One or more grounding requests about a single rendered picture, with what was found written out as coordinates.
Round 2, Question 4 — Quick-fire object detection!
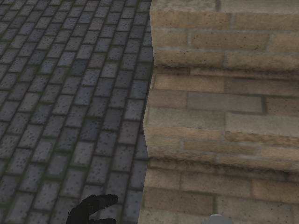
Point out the robot left hand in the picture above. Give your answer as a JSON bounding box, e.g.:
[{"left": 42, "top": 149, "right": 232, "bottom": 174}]
[{"left": 65, "top": 194, "right": 119, "bottom": 224}]

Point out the right robot shin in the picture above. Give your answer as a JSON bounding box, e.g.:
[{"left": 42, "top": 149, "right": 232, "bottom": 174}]
[{"left": 211, "top": 214, "right": 234, "bottom": 223}]

